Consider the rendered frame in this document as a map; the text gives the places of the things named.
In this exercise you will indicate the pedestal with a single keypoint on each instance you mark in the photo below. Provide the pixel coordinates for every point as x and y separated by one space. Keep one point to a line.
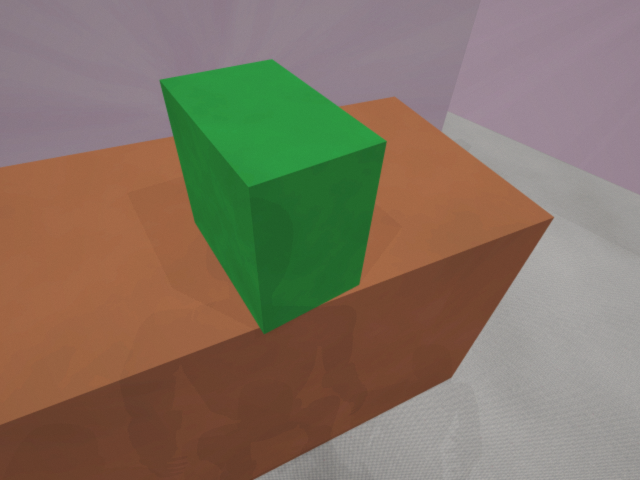
126 352

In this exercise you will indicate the carton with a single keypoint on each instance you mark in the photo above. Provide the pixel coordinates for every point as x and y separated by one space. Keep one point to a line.
281 181

